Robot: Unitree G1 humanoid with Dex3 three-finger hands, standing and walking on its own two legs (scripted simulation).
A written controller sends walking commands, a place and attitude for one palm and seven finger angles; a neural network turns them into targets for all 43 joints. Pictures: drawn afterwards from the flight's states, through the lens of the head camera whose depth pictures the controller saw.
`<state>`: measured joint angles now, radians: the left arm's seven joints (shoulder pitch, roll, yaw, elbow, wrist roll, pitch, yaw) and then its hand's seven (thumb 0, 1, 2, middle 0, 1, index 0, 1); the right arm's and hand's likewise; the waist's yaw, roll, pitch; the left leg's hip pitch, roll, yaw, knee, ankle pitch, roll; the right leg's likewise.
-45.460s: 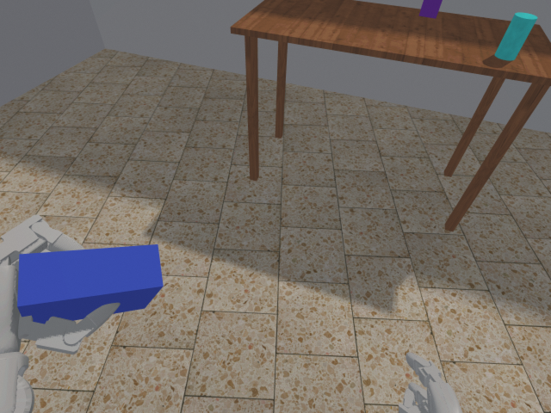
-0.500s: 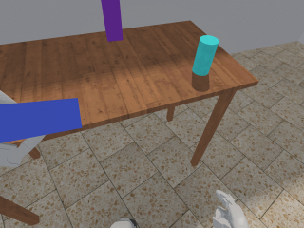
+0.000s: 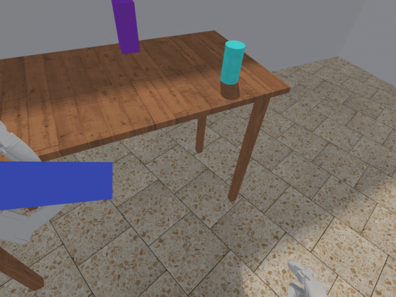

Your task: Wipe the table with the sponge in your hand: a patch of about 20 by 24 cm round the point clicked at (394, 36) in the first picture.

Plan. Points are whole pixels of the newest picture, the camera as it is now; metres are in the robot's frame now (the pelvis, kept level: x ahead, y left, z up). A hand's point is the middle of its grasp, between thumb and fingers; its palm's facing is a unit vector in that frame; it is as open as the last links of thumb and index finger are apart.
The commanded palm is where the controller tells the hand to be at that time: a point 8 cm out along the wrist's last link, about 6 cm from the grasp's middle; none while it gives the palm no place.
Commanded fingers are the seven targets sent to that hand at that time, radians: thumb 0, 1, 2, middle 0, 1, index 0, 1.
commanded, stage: stop stepping back and stand still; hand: left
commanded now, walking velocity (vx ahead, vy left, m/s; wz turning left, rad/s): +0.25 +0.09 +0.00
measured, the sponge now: (66, 181) +0.22 +0.20 +0.21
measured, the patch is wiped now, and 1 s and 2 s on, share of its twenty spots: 0.95 0.95 0.95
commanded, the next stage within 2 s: stand and wait in 1.76 s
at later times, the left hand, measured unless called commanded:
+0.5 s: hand out of the picture +0.15 +0.24 +0.24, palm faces +0.51 -0.79 -0.35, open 9.0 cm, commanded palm +0.10 +0.29 +0.25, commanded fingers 0.00 0.10 1.30 -1.20 -1.60 -1.20 -1.60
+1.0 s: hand (1, 176) +0.21 +0.26 +0.23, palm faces +0.46 -0.79 -0.40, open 9.0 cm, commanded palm +0.14 +0.31 +0.25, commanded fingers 0.00 0.10 1.30 -1.20 -1.60 -1.20 -1.60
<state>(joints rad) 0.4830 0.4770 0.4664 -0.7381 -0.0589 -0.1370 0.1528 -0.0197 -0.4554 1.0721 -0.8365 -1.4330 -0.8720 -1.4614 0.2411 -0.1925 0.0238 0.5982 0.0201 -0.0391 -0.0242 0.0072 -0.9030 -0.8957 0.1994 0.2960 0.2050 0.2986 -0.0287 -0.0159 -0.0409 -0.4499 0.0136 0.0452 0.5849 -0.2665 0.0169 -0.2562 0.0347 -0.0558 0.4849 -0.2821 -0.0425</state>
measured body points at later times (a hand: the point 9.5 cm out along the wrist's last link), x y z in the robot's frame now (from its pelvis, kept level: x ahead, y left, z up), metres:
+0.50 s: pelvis -0.05 +0.00 -0.01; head -0.07 +0.00 +0.44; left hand +0.12 +0.28 +0.26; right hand +0.09 -0.22 -0.11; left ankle -0.07 +0.13 -0.68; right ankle -0.02 -0.07 -0.73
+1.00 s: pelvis -0.01 +0.02 +0.00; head +0.01 +0.02 +0.45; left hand +0.18 +0.30 +0.25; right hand +0.18 -0.20 -0.08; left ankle -0.01 +0.16 -0.73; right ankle -0.02 -0.07 -0.73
